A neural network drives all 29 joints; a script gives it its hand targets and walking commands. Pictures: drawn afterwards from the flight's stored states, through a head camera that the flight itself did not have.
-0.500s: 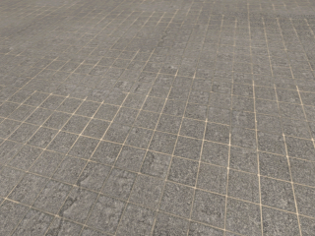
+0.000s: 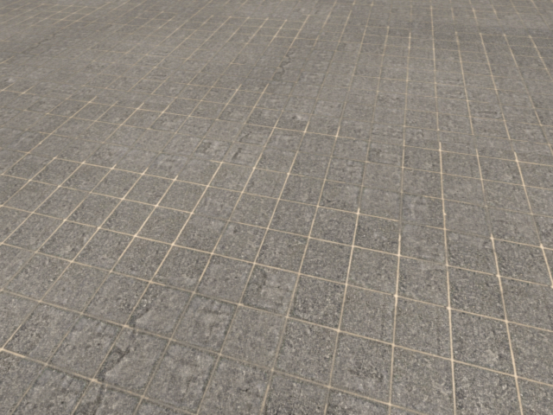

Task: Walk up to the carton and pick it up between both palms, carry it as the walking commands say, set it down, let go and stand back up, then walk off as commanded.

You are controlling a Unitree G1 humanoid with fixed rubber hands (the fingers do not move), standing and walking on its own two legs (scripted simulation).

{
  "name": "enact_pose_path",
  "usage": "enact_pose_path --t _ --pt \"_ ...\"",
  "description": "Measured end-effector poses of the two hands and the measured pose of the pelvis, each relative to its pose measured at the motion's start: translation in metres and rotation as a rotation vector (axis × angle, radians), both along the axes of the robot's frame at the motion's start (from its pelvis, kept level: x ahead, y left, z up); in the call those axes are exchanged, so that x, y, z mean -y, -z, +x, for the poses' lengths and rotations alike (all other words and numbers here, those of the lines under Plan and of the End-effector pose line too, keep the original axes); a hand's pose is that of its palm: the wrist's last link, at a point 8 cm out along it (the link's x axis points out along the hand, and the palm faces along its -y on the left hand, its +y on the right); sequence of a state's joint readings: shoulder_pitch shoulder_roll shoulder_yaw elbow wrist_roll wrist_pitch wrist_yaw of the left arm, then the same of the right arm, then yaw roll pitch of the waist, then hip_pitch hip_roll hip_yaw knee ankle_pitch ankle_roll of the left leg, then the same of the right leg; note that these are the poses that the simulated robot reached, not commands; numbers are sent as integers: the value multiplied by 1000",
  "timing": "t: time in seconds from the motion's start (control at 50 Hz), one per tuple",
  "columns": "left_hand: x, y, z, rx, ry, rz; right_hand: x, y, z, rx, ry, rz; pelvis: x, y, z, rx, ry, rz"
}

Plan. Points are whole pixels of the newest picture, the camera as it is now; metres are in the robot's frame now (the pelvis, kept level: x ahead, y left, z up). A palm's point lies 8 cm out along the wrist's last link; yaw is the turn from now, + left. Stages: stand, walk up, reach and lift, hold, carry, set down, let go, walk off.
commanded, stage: stand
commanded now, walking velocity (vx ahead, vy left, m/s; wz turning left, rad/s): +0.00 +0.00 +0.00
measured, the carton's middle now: out of the picture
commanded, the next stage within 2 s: walk off in 0.42 s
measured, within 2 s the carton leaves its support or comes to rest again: neither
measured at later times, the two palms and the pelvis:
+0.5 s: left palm out of the picture -0.05 +0.20 -0.15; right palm out of the picture -0.06 -0.18 -0.15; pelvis +0.00 +0.01 +0.00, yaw +0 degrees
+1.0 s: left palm out of the picture -0.08 +0.30 -0.16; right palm out of the picture -0.03 -0.16 -0.14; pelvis -0.03 +0.08 -0.01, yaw +2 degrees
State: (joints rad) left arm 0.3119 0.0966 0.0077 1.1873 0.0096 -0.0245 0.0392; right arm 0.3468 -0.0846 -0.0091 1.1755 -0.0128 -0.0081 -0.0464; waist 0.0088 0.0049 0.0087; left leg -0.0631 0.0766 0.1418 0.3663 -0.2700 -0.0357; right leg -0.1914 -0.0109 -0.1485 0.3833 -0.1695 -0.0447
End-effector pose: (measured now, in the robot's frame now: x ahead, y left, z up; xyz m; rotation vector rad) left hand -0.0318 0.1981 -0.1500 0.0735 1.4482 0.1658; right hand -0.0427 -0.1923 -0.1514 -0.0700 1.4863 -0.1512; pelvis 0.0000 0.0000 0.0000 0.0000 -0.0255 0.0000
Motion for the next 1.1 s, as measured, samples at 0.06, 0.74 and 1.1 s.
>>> enact_pose_path --t 0.06,0.74,1.1 --pt "1 0 -2 -5 0 -4 -3 0 -3 -5 1 4 -1 0 -1 0 1 1" --pt "-2 0 -22 -24 -21 -19 -14 0 -29 -70 7 6 -11 1 -7 -13 -3 1" --pt "-152 7 -28 -52 -23 101 -65 -10 13 120 -11 -116 -110 8 -32 -36 -9 -21"
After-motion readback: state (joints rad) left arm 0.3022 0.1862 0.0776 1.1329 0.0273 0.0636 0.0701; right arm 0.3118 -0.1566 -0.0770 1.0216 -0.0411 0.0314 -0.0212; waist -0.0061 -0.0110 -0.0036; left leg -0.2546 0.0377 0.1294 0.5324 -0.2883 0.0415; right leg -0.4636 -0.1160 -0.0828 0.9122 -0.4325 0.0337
